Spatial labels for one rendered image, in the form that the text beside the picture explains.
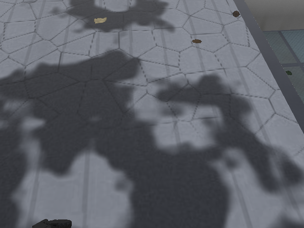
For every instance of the robot left hand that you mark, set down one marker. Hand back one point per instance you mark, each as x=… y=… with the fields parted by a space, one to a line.
x=56 y=223

